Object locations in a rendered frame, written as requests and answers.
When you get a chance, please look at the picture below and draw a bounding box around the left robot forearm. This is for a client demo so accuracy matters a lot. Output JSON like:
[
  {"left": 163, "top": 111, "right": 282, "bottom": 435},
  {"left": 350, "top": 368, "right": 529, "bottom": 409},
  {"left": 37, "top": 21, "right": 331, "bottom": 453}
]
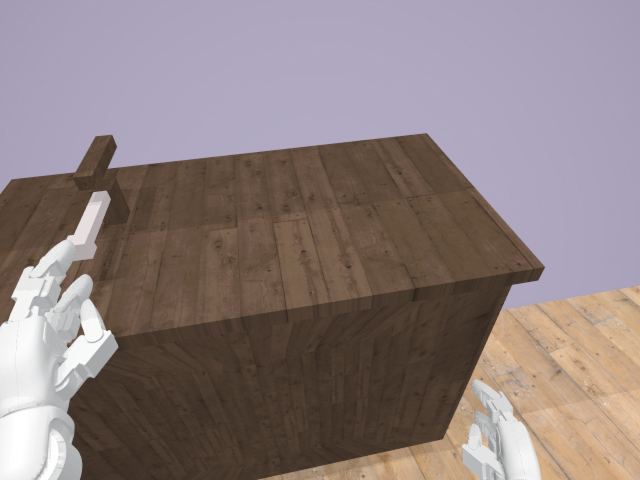
[{"left": 0, "top": 405, "right": 82, "bottom": 480}]

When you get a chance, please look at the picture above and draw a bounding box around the left robot hand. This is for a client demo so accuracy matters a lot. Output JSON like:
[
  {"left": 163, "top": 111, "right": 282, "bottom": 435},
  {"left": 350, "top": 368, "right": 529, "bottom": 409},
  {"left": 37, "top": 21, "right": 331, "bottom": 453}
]
[{"left": 0, "top": 240, "right": 118, "bottom": 419}]

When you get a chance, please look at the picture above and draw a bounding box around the tap lever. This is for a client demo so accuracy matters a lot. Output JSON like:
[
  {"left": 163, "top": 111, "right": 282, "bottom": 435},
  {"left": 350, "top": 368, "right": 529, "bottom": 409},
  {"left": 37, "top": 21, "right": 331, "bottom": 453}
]
[{"left": 66, "top": 191, "right": 111, "bottom": 261}]

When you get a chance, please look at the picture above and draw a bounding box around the right robot hand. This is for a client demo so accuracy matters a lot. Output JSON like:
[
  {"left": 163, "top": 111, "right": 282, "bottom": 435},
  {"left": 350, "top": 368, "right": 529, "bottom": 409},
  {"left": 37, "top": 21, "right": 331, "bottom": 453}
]
[{"left": 462, "top": 379, "right": 542, "bottom": 480}]

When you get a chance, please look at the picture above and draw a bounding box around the counter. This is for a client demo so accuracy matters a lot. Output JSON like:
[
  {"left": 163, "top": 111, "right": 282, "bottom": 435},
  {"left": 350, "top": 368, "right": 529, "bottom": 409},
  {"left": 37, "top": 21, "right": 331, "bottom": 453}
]
[{"left": 0, "top": 133, "right": 545, "bottom": 480}]

